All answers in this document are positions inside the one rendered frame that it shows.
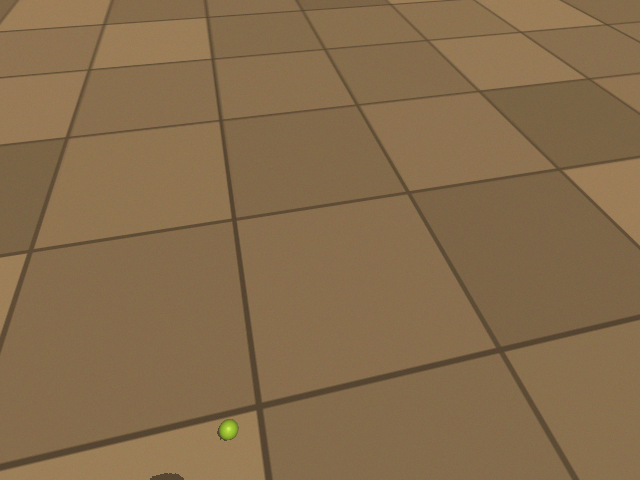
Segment ball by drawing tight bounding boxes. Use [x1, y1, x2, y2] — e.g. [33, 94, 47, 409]
[219, 419, 238, 440]

